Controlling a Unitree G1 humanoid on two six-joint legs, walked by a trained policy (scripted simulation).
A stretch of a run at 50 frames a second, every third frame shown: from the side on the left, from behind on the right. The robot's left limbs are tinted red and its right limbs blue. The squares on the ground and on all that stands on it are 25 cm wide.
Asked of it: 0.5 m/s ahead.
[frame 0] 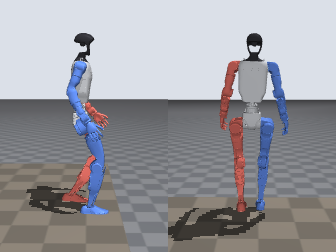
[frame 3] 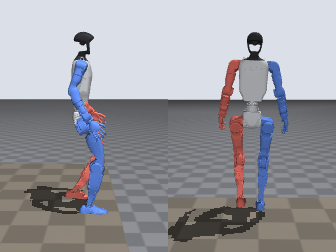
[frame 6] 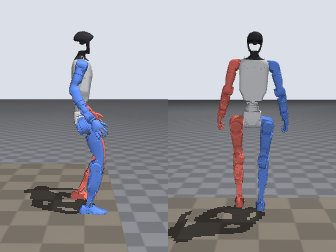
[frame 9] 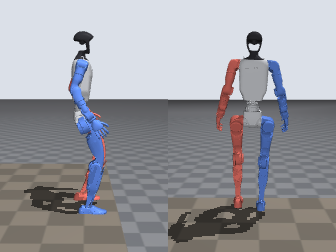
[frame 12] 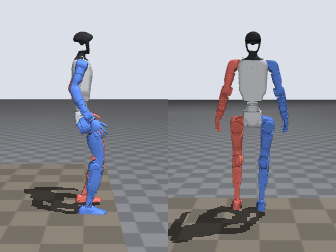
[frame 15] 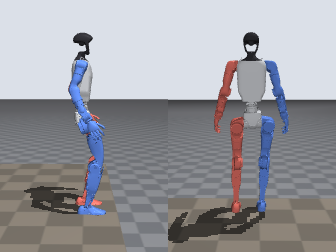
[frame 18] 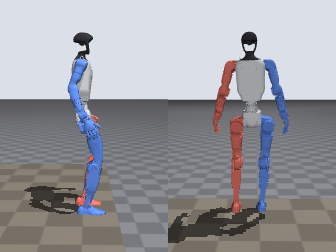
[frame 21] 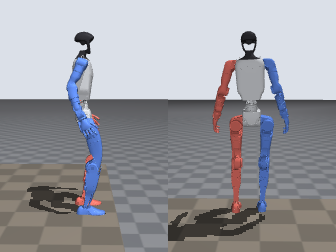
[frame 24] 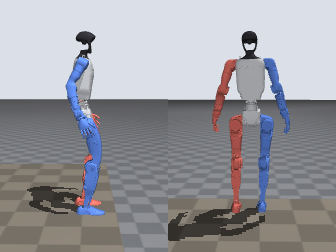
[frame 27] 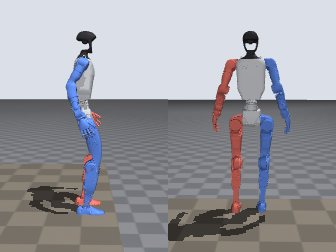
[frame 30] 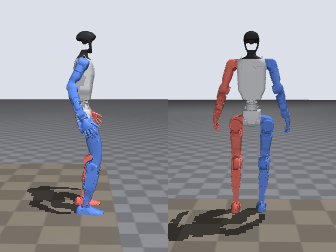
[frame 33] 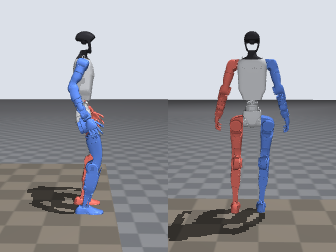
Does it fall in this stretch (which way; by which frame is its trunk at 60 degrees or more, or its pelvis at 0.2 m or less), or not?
no
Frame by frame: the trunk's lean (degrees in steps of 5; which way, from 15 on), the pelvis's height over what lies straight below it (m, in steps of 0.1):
0: 5, 0.8
3: 5, 0.8
6: 5, 0.8
9: 5, 0.8
12: 0, 0.8
15: 0, 0.8
18: 5, 0.8
21: 5, 0.8
24: 5, 0.8
27: 5, 0.8
30: 5, 0.8
33: 0, 0.8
